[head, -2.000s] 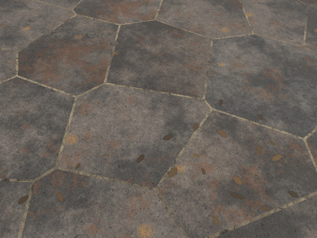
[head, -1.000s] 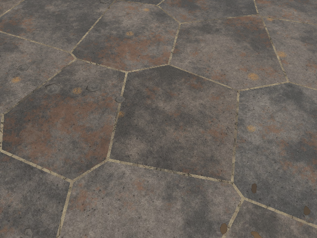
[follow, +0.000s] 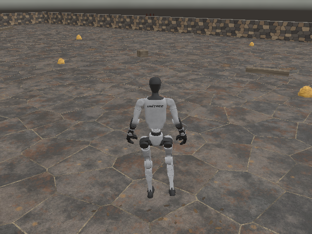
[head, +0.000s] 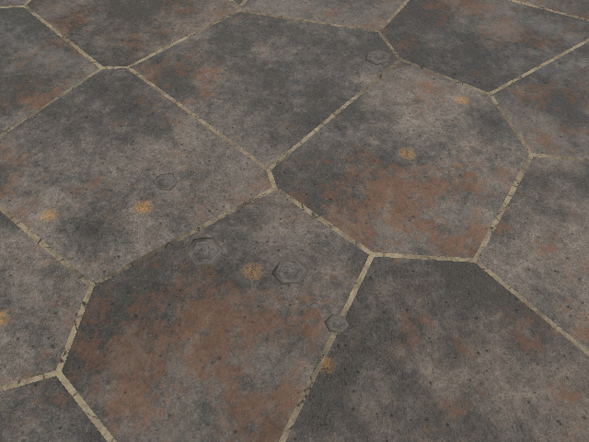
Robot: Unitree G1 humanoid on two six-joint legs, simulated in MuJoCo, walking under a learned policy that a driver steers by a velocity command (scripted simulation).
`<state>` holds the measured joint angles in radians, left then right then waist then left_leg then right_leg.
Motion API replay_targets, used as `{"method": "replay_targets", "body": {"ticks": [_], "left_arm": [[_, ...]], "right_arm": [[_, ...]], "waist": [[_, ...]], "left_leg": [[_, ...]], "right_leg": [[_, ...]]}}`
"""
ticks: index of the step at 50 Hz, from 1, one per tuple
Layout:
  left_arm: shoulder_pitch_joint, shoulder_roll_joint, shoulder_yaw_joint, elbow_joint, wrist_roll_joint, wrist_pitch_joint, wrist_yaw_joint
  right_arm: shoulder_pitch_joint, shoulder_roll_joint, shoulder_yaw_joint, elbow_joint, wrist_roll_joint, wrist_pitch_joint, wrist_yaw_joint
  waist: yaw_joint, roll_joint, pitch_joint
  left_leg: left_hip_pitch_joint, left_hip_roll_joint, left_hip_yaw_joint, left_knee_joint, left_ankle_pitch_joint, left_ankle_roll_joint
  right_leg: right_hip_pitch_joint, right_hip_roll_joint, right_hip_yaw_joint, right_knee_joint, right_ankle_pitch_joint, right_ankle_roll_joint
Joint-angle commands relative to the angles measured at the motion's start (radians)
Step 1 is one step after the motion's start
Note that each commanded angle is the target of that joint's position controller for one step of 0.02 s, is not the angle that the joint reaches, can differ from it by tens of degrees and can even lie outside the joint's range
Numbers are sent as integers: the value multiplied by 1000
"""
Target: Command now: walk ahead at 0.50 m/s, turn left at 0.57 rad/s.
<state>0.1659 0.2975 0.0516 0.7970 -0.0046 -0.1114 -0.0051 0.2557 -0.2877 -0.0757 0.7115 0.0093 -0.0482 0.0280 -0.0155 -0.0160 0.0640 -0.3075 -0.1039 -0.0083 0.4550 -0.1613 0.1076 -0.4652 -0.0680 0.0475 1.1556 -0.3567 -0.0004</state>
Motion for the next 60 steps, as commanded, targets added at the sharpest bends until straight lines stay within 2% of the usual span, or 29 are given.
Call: {"method": "replay_targets", "body": {"ticks": [1, 6, 10, 13, 15, 16, 17, 18, 19, 20, 21, 23, 25, 28, 32, 34, 37, 39, 40, 41, 42, 43, 44, 45, 46, 47, 49, 54, 60], "left_arm": [[30, 102, 31, -64, 19, 5, 4], [-149, 50, 9, -121, 17, 11, 3], [-236, 70, 13, -157, -1, -2, -12], [-216, 108, 29, -160, -4, -17, -22], [-91, 134, 48, -128, -2, -27, -17], [33, 173, 63, -112, 16, -33, -10], [171, 255, 82, -98, 33, -28, -2], [211, 243, 84, -65, 10, -14, -13], [156, 147, 59, -88, -1, -8, -11], [108, 110, 48, -97, 3, 2, -5], [64, 91, 39, -95, 11, 8, -4], [31, 67, 29, -82, 18, 7, 0], [37, 78, 35, -66, 10, -2, 0], [51, 120, 50, -44, 10, -5, 1], [60, 145, 54, -26, 5, 7, 6], [124, 152, 52, 5, -7, 14, 1], [168, 185, 56, 43, -33, 33, -7], [165, 211, 59, 57, -41, 46, -6], [151, 212, 55, 64, -44, 51, -4], [160, 180, 40, 66, -35, 47, -2], [191, 81, 6, 27, -4, 36, -7], [241, 40, -11, 29, -13, 19, -10], [175, 151, 23, 27, -45, 13, -12], [112, 147, 25, 2, -54, 13, -14], [90, 127, 24, 2, -41, 18, -9], [99, 123, 32, 10, -28, 31, -4], [153, 79, 28, 31, -30, 61, -3], [66, 44, 27, -5, -22, 83, -3], [-117, 18, 7, -76, -14, 75, -43]], "right_arm": [[-21, -131, -32, -84, 0, -23, -16], [46, -165, -42, -62, 8, -11, -43], [106, -165, -44, -35, 16, -1, -45], [108, -156, -44, -31, 15, 8, -52], [82, -134, -37, -40, 12, 13, -52], [76, -83, -18, -54, 4, 10, -47], [174, -21, 2, -75, 9, 4, -47], [233, -55, 6, -89, 30, -3, -48], [165, -148, -16, -70, 35, 1, -49], [75, -170, -23, -84, 23, 7, -49], [31, -158, -25, -96, 12, 10, -47], [28, -119, -25, -104, 16, 18, -36], [22, -78, -16, -114, 20, 28, -32], [-27, -62, -8, -139, 13, 30, -28], [-127, -46, 2, -158, 14, 17, -5], [-199, -16, 16, -178, 11, 9, 4], [-258, -36, 14, -206, 10, 0, 15], [-210, -78, -4, -197, 2, -7, 15], [-87, -112, -25, -161, -2, -10, 12], [68, -167, -52, -111, -6, -7, 0], [219, -269, -75, -91, -31, -1, -21], [208, -269, -65, -99, -27, -1, -23], [164, -186, -41, -100, -23, -5, -17], [118, -151, -29, -87, -15, -10, -17], [58, -119, -20, -75, -12, -18, -13], [9, -84, -11, -72, -13, -29, -10], [-35, -66, -13, -58, -21, -51, -10], [-35, -86, -25, -4, -32, -69, -31], [30, -141, -45, 47, -11, -48, -47]], "waist": [[37, 41, -102], [-26, 80, -59], [-61, 103, -54], [-38, 131, -61], [33, 150, -104], [92, 106, -214], [88, -107, -372], [68, -325, -404], [92, -177, -262], [97, -100, -162], [78, -63, -95], [39, -96, -50], [33, -96, -42], [37, -61, -39], [72, -46, -19], [101, -27, 0], [88, -39, 34], [34, -66, -7], [-46, -65, -84], [-119, -57, -189], [-146, 114, -363], [-103, 276, -513], [-125, 167, -400], [-99, 159, -252], [-61, 113, -174], [-27, 134, -131], [18, 132, -104], [26, 80, -22], [-39, 44, 41]], "left_leg": [[135, 264, -327, -234, 259, 202], [45, 180, -230, -225, 174, 132], [88, 206, -305, -172, 71, 105], [174, 241, -397, -81, 62, 89], [166, 207, -403, 25, 131, 56], [92, 154, -347, 225, 110, 21], [-192, 23, -211, 561, -176, -55], [-432, 28, -169, 774, -453, -80], [-501, 91, -188, 858, -371, -90], [-497, 126, -146, 862, -288, -93], [-465, 155, -132, 822, -230, -95], [-390, 202, -121, 750, -170, -93], [-385, 216, -98, 703, -145, -100], [-427, 229, -93, 589, -45, -116], [-379, 214, -36, 360, 154, -108], [-325, 191, -12, 257, 164, -94], [-310, 169, 15, 153, 67, -63], [-190, 128, 42, 88, 1, -36], [0, 98, 68, 32, 52, -12], [272, 112, 49, 52, 104, 11], [653, 382, -282, 79, 97, 109], [736, 551, -661, -73, 18, 214], [634, 516, -566, -104, -32, 173], [506, 473, -406, -121, -12, 138], [380, 426, -308, -160, 14, 112], [288, 393, -229, -200, 46, 95], [182, 376, -144, -275, 85, 94], [176, 363, 41, -336, 183, 82], [278, 384, 171, -334, 213, 56]], "right_leg": [[-133, -43, 22, -103, 72, 38], [-82, 20, 1, -474, 379, 79], [-30, 57, 21, -618, 443, 65], [1, 63, 44, -670, 336, 30], [170, 69, 15, -726, 301, -13], [394, -30, 93, -704, 285, -68], [758, -258, 430, -723, 171, -194], [849, -376, 781, -830, -95, -280], [737, -337, 683, -864, -220, -239], [609, -292, 517, -870, -140, -196], [490, -247, 400, -893, -16, -180], [365, -191, 246, -941, 124, -162], [336, -185, 156, -981, 211, -178], [364, -202, 62, -1008, 331, -200], [392, -169, -92, -1009, 414, -166], [393, -173, -107, -1015, 407, -168], [475, -216, -74, -988, 483, -174], [515, -221, -69, -884, 724, -157], [486, -190, -101, -740, 854, -132], [357, -141, -127, -545, 809, -95], [25, -40, -152, -170, 401, -32], [-156, 83, -15, 89, -226, -1], [-241, 30, 70, 161, -202, -7], [-285, -13, 39, 143, -134, -13], [-261, -48, 29, 84, -56, -11], [-213, -74, 34, 40, 5, -7], [-127, -85, 37, 25, 82, 5], [-218, -77, 62, -156, 276, 26], [-217, -53, -35, -445, 398, -13]]}}
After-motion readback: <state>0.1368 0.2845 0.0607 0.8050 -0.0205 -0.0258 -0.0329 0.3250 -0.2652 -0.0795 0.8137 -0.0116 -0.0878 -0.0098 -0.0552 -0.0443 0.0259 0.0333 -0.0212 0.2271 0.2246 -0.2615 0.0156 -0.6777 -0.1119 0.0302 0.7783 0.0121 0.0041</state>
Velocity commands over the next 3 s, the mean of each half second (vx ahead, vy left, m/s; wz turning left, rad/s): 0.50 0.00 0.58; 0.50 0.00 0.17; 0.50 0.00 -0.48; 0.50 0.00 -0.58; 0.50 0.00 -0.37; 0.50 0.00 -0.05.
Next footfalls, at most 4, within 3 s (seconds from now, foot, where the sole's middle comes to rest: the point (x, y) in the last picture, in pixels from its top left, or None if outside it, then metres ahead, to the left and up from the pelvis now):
0.32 right None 0.37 -0.13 -0.77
0.82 left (195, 402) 0.54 0.23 -0.77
1.36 right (267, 270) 0.89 0.07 -0.77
1.84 left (200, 187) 1.18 0.28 -0.77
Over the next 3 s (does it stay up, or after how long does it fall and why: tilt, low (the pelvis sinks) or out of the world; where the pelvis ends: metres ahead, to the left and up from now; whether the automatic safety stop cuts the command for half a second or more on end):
stays up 1.61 -0.02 0.00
